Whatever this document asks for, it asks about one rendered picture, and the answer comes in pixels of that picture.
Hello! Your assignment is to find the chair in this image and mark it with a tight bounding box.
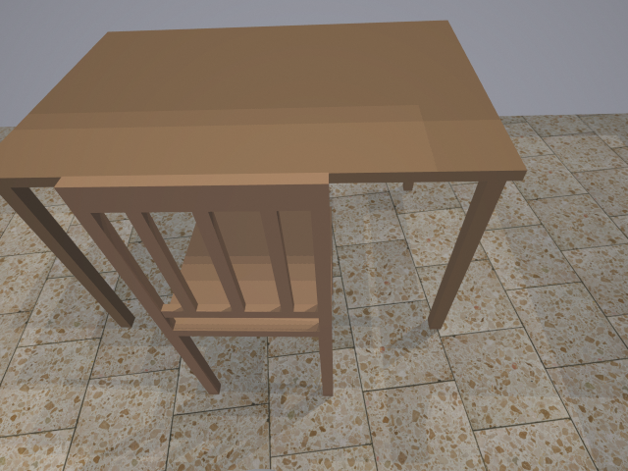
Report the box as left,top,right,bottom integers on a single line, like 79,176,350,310
54,173,334,396

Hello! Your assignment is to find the table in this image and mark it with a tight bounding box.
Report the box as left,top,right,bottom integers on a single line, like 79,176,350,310
0,21,527,330

